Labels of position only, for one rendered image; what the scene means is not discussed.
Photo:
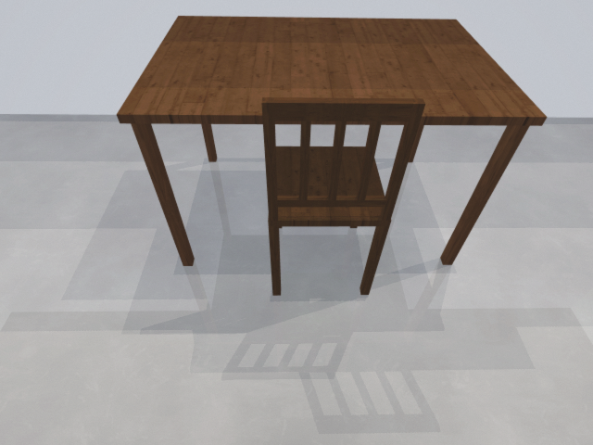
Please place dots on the table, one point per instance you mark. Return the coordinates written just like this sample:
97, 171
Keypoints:
215, 70

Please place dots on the chair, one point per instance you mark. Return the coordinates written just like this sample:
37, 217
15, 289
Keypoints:
334, 185

